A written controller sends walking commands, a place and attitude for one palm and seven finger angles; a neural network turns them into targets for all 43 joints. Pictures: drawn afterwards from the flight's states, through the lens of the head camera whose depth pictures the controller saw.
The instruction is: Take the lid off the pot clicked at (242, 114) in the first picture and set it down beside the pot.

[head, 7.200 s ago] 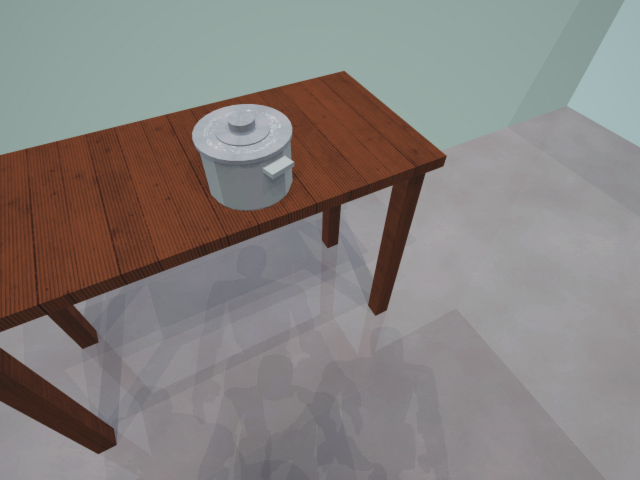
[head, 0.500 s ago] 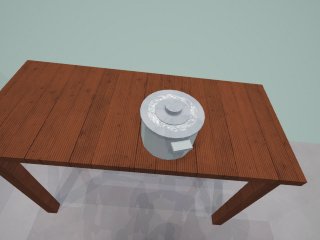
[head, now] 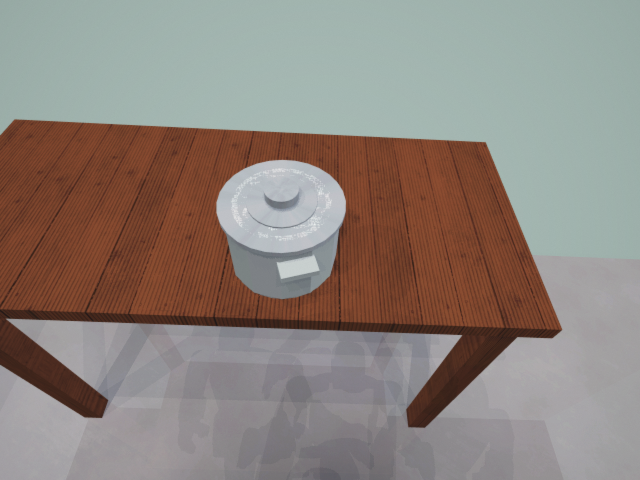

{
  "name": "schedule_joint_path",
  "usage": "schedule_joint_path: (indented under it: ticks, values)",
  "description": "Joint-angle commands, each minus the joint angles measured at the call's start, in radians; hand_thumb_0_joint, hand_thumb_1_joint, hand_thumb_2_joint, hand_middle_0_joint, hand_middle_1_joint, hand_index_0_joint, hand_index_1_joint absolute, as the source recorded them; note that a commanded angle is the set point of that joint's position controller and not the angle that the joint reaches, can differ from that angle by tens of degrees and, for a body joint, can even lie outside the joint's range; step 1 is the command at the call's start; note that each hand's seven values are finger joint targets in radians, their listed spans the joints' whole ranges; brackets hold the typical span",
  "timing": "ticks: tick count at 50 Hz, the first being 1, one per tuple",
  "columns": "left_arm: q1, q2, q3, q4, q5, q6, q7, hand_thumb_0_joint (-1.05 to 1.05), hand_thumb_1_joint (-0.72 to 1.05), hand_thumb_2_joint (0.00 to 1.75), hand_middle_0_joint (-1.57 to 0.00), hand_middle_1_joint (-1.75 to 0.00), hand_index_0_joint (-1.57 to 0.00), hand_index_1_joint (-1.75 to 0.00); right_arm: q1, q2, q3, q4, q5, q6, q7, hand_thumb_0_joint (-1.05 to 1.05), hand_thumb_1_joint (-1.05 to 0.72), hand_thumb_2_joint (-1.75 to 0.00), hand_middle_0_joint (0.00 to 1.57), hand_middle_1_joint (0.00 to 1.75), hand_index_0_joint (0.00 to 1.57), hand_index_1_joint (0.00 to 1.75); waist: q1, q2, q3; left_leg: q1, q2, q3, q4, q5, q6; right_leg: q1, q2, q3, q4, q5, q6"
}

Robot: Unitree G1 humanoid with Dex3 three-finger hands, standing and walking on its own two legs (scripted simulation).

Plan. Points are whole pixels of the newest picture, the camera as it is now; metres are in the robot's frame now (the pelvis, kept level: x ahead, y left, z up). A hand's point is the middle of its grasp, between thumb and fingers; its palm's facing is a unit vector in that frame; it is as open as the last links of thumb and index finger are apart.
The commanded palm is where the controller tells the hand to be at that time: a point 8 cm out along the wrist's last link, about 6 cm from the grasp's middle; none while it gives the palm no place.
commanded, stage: shuffle to correct the standing spot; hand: left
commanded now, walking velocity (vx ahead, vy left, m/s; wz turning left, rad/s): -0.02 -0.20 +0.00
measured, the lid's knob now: (281, 192) +0.46 +0.07 +0.09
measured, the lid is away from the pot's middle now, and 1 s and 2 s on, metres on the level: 0.00 0.00 0.00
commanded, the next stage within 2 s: come to a stop and stand still in 0.04 s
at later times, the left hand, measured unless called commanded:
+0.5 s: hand out of the picture -0.02 +0.13 -0.17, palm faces +0.03 -0.99 -0.12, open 7.4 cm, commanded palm none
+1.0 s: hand out of the picture +0.03 +0.22 -0.14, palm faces -0.01 -0.95 -0.32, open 7.4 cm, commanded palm none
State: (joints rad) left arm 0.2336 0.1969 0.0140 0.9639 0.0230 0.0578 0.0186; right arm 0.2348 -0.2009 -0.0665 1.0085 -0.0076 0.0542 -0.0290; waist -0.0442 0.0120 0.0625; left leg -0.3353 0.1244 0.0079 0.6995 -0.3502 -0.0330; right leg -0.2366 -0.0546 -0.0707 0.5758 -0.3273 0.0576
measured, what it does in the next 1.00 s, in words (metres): stands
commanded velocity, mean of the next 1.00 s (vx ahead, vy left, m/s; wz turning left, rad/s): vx -0.01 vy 0.01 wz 0.00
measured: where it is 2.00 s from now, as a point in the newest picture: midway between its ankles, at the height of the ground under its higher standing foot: outside the picture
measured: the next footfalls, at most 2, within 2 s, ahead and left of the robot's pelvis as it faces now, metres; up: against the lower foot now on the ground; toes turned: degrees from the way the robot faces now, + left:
none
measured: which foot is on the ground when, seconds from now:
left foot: down 0.00-1.00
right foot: down 0.00-1.00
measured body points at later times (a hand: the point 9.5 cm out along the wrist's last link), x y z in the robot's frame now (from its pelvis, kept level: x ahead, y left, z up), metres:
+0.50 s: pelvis +0.00 -0.02 +0.01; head +0.02 -0.01 +0.46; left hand -0.02 +0.18 -0.15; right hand +0.01 -0.25 -0.14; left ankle +0.00 +0.12 -0.72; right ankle -0.02 -0.16 -0.72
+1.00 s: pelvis -0.02 +0.01 +0.01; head -0.02 -0.02 +0.46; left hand +0.03 +0.27 -0.12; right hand +0.03 -0.23 -0.15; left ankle +0.00 +0.12 -0.72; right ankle -0.02 -0.16 -0.72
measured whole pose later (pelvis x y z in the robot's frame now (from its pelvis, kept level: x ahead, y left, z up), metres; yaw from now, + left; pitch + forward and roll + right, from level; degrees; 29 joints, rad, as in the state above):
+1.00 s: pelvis -0.02 +0.01 +0.01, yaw -1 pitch -1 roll +1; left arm 0.25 0.22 0.00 1.01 0.02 0.00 0.03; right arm 0.21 -0.21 -0.03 1.01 -0.02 0.01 0.01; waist 0.00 0.05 0.01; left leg -0.25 0.02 0.07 0.52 -0.26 0.00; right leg -0.24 -0.11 -0.03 0.53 -0.27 0.07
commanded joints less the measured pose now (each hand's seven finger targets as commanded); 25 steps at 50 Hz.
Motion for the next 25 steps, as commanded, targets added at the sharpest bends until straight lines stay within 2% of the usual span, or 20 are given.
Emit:
schedule_joint_path:
  ticks: [1,2,3,4,5,7,8,9,10,11,12,14,15,16,17,21,24,25]
  values:
    - [0.026,0.126,0.025,-0.052,0.005,-0.001,0.011,0.00,0.90,0.90,-0.20,-0.30,-0.20,-0.30,0.099,-0.056,-0.004,-0.014,-0.009,-0.019,-0.006,0.00,-0.90,-0.90,0.20,0.30,0.20,0.30,-0.004,-0.160,0.052,0.067,-0.036,0.052,-0.096,0.089,0.034,-0.153,-0.093,0.094,-0.165,0.113,-0.109]
    - [0.041,0.104,0.021,-0.057,0.000,0.000,0.009,0.00,0.90,0.90,-0.20,-0.30,-0.20,-0.30,0.110,-0.080,-0.004,-0.009,-0.010,-0.027,-0.010,0.00,-0.90,-0.90,0.20,0.30,0.20,0.30,-0.001,-0.059,0.034,0.080,0.018,-0.003,-0.159,0.191,0.056,-0.139,-0.041,0.056,-0.099,0.139,-0.082]
    - [0.067,0.079,0.022,-0.059,-0.007,-0.002,0.006,0.00,0.90,0.90,-0.20,-0.30,-0.20,-0.30,0.109,-0.113,-0.009,-0.004,-0.012,-0.034,-0.013,0.00,-0.90,-0.90,0.20,0.30,0.20,0.30,0.009,0.100,-0.002,0.073,0.082,-0.075,-0.204,0.306,0.080,-0.102,-0.002,0.010,-0.038,0.137,-0.053]
    - [0.092,0.072,0.023,-0.054,-0.011,-0.002,0.006,0.00,0.90,0.90,-0.20,-0.30,-0.20,-0.30,0.096,-0.135,-0.013,-0.006,-0.011,-0.036,-0.014,0.00,-0.90,-0.90,0.20,0.30,0.20,0.30,0.021,0.194,-0.020,0.044,0.130,-0.126,-0.244,0.359,0.103,-0.058,0.014,-0.017,-0.001,0.093,-0.039]
    - [0.121,0.068,0.024,-0.045,-0.015,-0.002,0.003,0.00,0.90,0.90,-0.20,-0.30,-0.20,-0.30,0.078,-0.139,-0.015,-0.004,-0.011,-0.036,-0.014,0.00,-0.90,-0.90,0.20,0.30,0.20,0.30,0.038,0.203,-0.022,0.018,0.145,-0.135,-0.259,0.329,0.111,-0.019,0.021,-0.022,0.008,0.054,-0.043]
    - [0.148,0.079,0.029,-0.042,-0.009,-0.004,0.002,0.00,0.90,0.90,-0.20,-0.30,-0.20,-0.30,0.050,-0.139,-0.019,-0.019,-0.009,-0.031,-0.015,0.00,-0.90,-0.90,0.20,0.30,0.20,0.30,0.052,0.127,-0.025,-0.008,0.112,-0.089,-0.203,0.291,0.089,-0.005,0.010,0.001,-0.044,0.106,-0.050]
    - [0.159,0.083,0.031,-0.035,-0.007,-0.011,0.004,0.00,0.90,0.90,-0.20,-0.30,-0.20,-0.30,0.049,-0.116,-0.015,-0.024,-0.007,-0.029,-0.015,0.00,-0.90,-0.90,0.20,0.30,0.20,0.30,0.052,0.057,-0.038,-0.008,0.067,-0.039,-0.150,0.263,0.064,0.011,-0.010,0.044,-0.090,0.156,-0.062]
    - [0.170,0.096,0.032,-0.024,-0.006,-0.023,0.008,0.00,0.90,0.90,-0.20,-0.30,-0.20,-0.30,0.055,-0.076,-0.005,-0.030,-0.005,-0.029,-0.014,0.00,-0.90,-0.90,0.20,0.30,0.20,0.30,0.049,-0.055,-0.063,-0.013,0.003,0.028,-0.080,0.205,0.034,0.041,-0.060,0.118,-0.156,0.208,-0.079]
    - [0.162,0.110,0.027,-0.007,-0.008,-0.034,0.010,0.00,0.90,0.90,-0.20,-0.30,-0.20,-0.30,0.059,-0.024,0.008,-0.026,0.000,-0.027,-0.012,0.00,-0.90,-0.90,0.20,0.30,0.20,0.30,0.042,-0.169,-0.056,0.002,-0.048,0.071,-0.051,0.082,0.014,0.032,-0.115,0.176,-0.237,0.199,-0.105]
    - [0.159,0.120,0.022,0.004,-0.007,-0.044,0.012,0.00,0.90,0.90,-0.20,-0.30,-0.20,-0.30,0.061,-0.004,0.016,-0.020,0.002,-0.026,-0.008,0.00,-0.90,-0.90,0.20,0.30,0.20,0.30,0.038,-0.189,-0.051,0.020,-0.070,0.075,-0.024,0.007,0.004,0.011,-0.153,0.218,-0.292,0.202,-0.120]
    - [0.145,0.120,0.017,0.009,-0.005,-0.049,0.013,0.00,0.90,0.90,-0.20,-0.30,-0.20,-0.30,0.069,0.010,0.023,-0.010,0.001,-0.029,-0.003,0.00,-0.90,-0.90,0.20,0.30,0.20,0.30,0.033,-0.181,-0.023,0.038,-0.067,0.067,-0.028,-0.010,0.004,-0.020,-0.158,0.218,-0.315,0.192,-0.127]
    - [0.122,0.100,0.006,0.021,-0.008,-0.063,0.015,0.00,0.90,0.90,-0.20,-0.30,-0.20,-0.30,0.103,0.022,0.033,0.021,0.005,-0.044,0.001,0.00,-0.90,-0.90,0.20,0.30,0.20,0.30,0.019,-0.120,0.001,0.102,-0.054,0.047,-0.127,0.084,0.011,-0.044,-0.126,0.163,-0.287,0.220,-0.124]
    - [0.117,0.084,0.000,0.023,-0.012,-0.067,0.015,0.00,0.90,0.90,-0.20,-0.30,-0.20,-0.30,0.112,0.023,0.036,0.034,0.006,-0.053,0.001,0.00,-0.90,-0.90,0.20,0.30,0.20,0.30,0.023,-0.080,0.024,0.120,-0.040,0.033,-0.195,0.136,0.017,-0.051,-0.097,0.134,-0.269,0.213,-0.114]
    - [0.134,0.067,-0.005,0.028,-0.013,-0.072,0.015,0.00,0.90,0.90,-0.20,-0.30,-0.20,-0.30,0.110,0.010,0.039,0.039,0.007,-0.060,-0.001,0.00,-0.90,-0.90,0.20,0.30,0.20,0.30,0.035,-0.042,0.024,0.119,-0.028,0.019,-0.216,0.209,0.026,-0.030,-0.075,0.119,-0.244,0.262,-0.094]
    - [0.151,0.065,-0.006,0.036,-0.015,-0.077,0.016,0.00,0.90,0.90,-0.20,-0.30,-0.20,-0.30,0.112,0.007,0.041,0.046,0.011,-0.068,-0.002,0.00,-0.90,-0.90,0.20,0.30,0.20,0.30,0.042,0.011,-0.007,0.127,-0.019,0.019,-0.229,0.276,0.026,0.013,-0.069,0.106,-0.219,0.334,-0.085]
    - [0.180,0.053,-0.008,0.060,-0.015,-0.080,0.020,0.00,0.90,0.90,-0.20,-0.30,-0.20,-0.30,0.100,0.003,0.042,0.052,0.017,-0.074,-0.004,0.00,-0.90,-0.90,0.20,0.30,0.20,0.30,0.055,-0.033,-0.036,0.139,-0.013,0.021,-0.254,0.326,0.025,0.072,-0.074,0.084,-0.199,0.424,-0.078]
    - [0.183,0.040,-0.012,0.066,-0.013,-0.079,0.022,0.00,0.90,0.90,-0.20,-0.30,-0.20,-0.30,0.108,0.006,0.044,0.057,0.017,-0.074,-0.002,0.00,-0.90,-0.90,0.20,0.30,0.20,0.30,0.053,-0.043,-0.028,0.144,-0.009,0.018,-0.281,0.290,0.030,0.057,-0.070,0.075,-0.210,0.329,-0.076]
    - [0.109,0.187,0.004,0.021,-0.002,-0.098,0.033,0.00,0.90,0.90,-0.20,-0.30,-0.20,-0.30,0.076,-0.079,0.027,0.005,-0.024,-0.075,0.003,0.00,-0.90,-0.90,0.20,0.30,0.20,0.30,0.017,0.079,0.029,0.187,-0.099,-0.005,-0.307,0.328,0.044,-0.001,0.000,0.091,-0.121,0.325,-0.108]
